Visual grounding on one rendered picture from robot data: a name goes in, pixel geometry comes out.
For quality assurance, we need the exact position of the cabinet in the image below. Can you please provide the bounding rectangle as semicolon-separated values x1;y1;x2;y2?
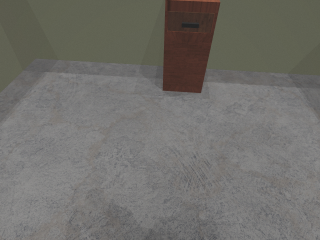
162;0;221;93

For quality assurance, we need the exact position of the handle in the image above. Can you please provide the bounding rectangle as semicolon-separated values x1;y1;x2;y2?
181;22;199;28

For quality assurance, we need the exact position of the drawer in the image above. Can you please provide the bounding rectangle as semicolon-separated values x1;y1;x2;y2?
167;11;215;33

